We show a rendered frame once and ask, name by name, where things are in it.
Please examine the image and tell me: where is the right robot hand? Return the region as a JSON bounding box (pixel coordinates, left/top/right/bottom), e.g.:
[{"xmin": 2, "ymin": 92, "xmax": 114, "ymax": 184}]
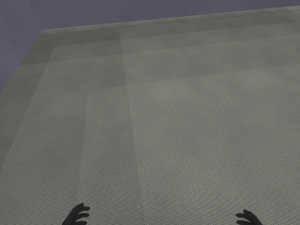
[{"xmin": 236, "ymin": 209, "xmax": 262, "ymax": 225}]

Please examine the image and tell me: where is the left robot hand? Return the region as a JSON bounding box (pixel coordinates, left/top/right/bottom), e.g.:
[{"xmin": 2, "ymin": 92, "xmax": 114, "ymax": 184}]
[{"xmin": 62, "ymin": 202, "xmax": 90, "ymax": 225}]

